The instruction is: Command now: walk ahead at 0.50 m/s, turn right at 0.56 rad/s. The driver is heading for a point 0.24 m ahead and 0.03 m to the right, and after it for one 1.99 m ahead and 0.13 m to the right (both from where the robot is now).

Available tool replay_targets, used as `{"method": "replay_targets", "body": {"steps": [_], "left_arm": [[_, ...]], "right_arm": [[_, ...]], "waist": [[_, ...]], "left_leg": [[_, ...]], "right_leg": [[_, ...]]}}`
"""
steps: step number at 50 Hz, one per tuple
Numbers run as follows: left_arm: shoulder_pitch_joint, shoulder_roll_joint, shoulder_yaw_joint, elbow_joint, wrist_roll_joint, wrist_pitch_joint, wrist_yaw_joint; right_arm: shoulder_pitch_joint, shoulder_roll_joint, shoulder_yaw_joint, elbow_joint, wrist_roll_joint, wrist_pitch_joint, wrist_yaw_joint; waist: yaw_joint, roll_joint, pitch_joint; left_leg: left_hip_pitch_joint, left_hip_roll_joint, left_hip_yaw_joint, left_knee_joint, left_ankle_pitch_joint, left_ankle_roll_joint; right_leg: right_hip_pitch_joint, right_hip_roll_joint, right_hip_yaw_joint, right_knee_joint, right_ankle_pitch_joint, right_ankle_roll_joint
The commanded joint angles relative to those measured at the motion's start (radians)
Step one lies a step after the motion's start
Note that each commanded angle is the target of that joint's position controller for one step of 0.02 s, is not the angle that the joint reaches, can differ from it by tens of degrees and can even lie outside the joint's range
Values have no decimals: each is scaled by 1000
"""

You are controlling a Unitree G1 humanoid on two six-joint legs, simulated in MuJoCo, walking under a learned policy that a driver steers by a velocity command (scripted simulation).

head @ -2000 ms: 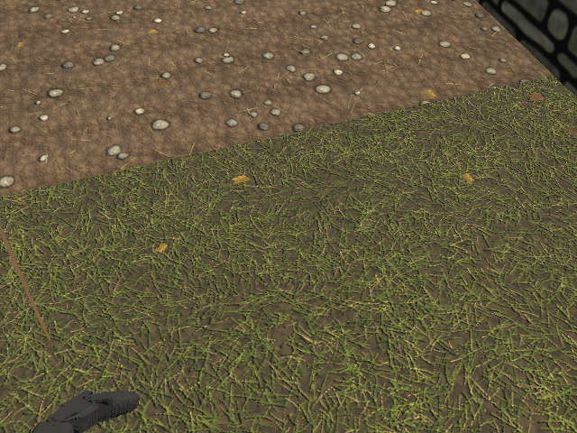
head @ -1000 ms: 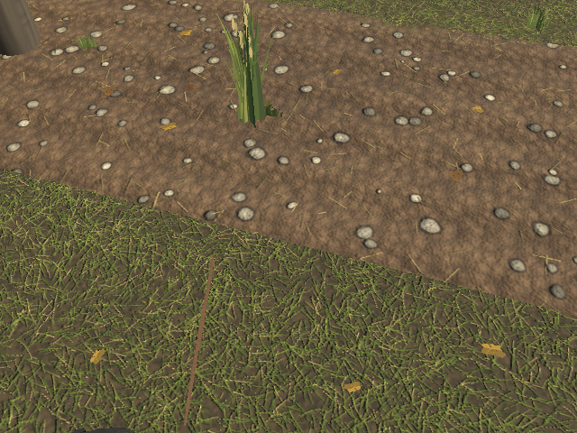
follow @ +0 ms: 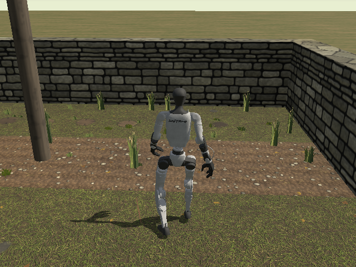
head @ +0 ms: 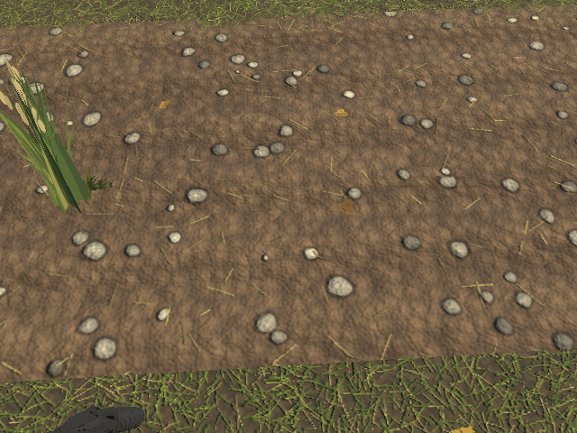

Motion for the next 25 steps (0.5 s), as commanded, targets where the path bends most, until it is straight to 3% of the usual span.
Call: {"method": "replay_targets", "body": {"steps": [1, 2, 3, 4, 5, 6, 7, 8, 9, 10, 11, 12, 14, 16, 18, 19, 20, 21, 22, 23, 24, 25], "left_arm": [[385, 267, 84, 108, 22, -3, 48], [444, 296, 72, 85, 12, -23, 47], [560, 282, 78, 93, 1, -14, 51], [538, 282, 78, 111, 1, -6, 67], [357, 203, 54, 57, 0, -8, 75], [222, 181, 35, 6, 12, -34, 79], [135, 161, 31, -26, 21, -53, 72], [89, 156, 28, -15, 9, -51, 77], [70, 162, 30, -16, 12, -51, 87], [61, 163, 32, -16, 11, -52, 97], [81, 168, 36, -12, 13, -50, 107], [121, 171, 40, 0, 8, -43, 114], [196, 175, 44, 24, -9, -32, 116], [238, 152, 41, 35, -19, -22, 114], [243, 146, 40, 33, -14, -15, 111], [245, 124, 33, 30, -7, -15, 110], [237, 78, 17, 21, 1, -20, 107], [341, 2, -3, -3, -18, -34, 104], [351, 66, 2, -1, -29, -41, 102], [291, 138, 22, 3, -27, -39, 100], [218, 143, 25, -11, -17, -33, 102], [176, 130, 23, -25, -4, -34, 101]], "right_arm": [[41, -79, -26, -41, -20, -37, 25], [98, -100, 3, -96, -18, -69, 38], [-37, -133, 5, -174, 26, -89, 42], [-125, -114, 16, -210, 56, -104, 40], [-210, -126, 13, -206, 35, -93, 13], [-166, -157, 2, -190, 25, -86, 6], [-142, -181, -8, -166, -11, -73, 2], [-142, -153, -15, -165, -35, -58, 2], [-161, -131, -11, -176, -44, -55, 4], [-202, -102, -1, -191, -53, -59, 8], [-228, -73, 7, -197, -55, -63, 16], [-251, -59, 12, -195, -46, -65, 24], [-304, -68, 8, -214, -24, -59, 32], [-355, -99, -3, -240, -14, -57, 38], [-336, -114, -17, -242, -17, -66, 44], [-269, -128, -28, -226, -21, -69, 42], [-149, -168, -44, -210, -29, -74, 36], [-18, -267, -68, -186, -54, -68, 34], [20, -233, -64, -168, -39, -64, 44], [-38, -170, -46, -180, -28, -63, 44], [-97, -148, -38, -186, -31, -56, 43], [-153, -128, -32, -186, -38, -51, 43]], "waist": [[200, -236, -156], [204, -222, -462], [291, -140, -601], [249, -42, -498], [208, 74, -331], [130, 92, -266], [88, 110, -172], [44, 96, -75], [33, 56, -39], [48, 36, -20], [67, 4, -51], [93, -20, -88], [130, -27, -109], [142, -15, -77], [113, -30, -62], [77, -37, -76], [16, 10, -133], [33, 303, -273], [30, 368, -275], [19, 251, -146], [31, 178, -70], [52, 141, -28]], "left_leg": [[-769, -61, -116, 826, -27, 19], [-896, -61, -325, 974, -82, -5], [-964, -92, -403, 927, -14, -15], [-1062, -46, -404, 749, 156, 29], [-1055, -30, -361, 702, 246, 37], [-964, 3, -441, 525, 418, 52], [-852, 20, -455, 442, 406, 42], [-744, 36, -441, 251, 434, 12], [-638, 32, -407, 106, 445, -5], [-567, 15, -373, -57, 510, -17], [-463, -19, -350, -177, 632, -17], [-400, -62, -324, -268, 755, -18], [-389, -101, -329, -356, 804, -11], [-399, -113, -349, -437, 767, 20], [-336, -124, -346, -490, 731, 60], [-244, -125, -341, -502, 700, 84], [-72, -36, -426, -519, 648, 130], [212, 207, -849, -643, 409, 284], [244, 286, -1149, -750, 133, 334], [150, 252, -1050, -773, 61, 306], [47, 204, -903, -768, 160, 278], [-58, 163, -793, -780, 289, 273]], "right_leg": [[939, -77, 110, 202, 532, -169], [1164, -249, 383, 355, 717, -341], [1204, -318, 581, 153, 226, -435], [1084, -309, 682, -40, -390, -362], [869, -297, 712, -137, -545, -310], [637, -344, 747, -131, -486, -318], [438, -315, 715, -118, -316, -312], [231, -218, 541, -142, -224, -275], [97, -161, 449, -163, -165, -251], [23, -101, 349, -157, -70, -226], [-10, -46, 274, -147, -39, -198], [10, -20, 246, -139, -71, -179], [97, -44, 288, -118, -177, -159], [151, -61, 359, -72, -343, -130], [173, -58, 408, -13, -450, -99], [155, -31, 407, 48, -459, -76], [79, 31, 341, 241, -491, -31], [-164, 177, 193, 609, -744, 37], [-327, 136, 191, 792, -875, 55], [-375, 91, 205, 854, -800, 53], [-368, 54, 163, 849, -725, 55], [-334, 30, 152, 794, -665, 53]]}}
Velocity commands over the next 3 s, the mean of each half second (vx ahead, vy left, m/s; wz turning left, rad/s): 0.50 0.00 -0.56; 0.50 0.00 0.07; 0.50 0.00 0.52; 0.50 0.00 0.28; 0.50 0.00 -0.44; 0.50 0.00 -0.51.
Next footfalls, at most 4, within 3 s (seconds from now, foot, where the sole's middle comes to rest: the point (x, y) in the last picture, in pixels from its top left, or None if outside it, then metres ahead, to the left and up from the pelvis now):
0.40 left None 0.43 0.09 -0.80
0.86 right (374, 384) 0.55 -0.23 -0.80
1.36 left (274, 274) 0.88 -0.02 -0.80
1.86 right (316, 186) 1.18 -0.18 -0.80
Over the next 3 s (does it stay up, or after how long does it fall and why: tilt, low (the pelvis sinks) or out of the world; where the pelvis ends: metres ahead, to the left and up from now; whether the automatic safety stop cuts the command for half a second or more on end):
stays up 1.57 -0.14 -0.03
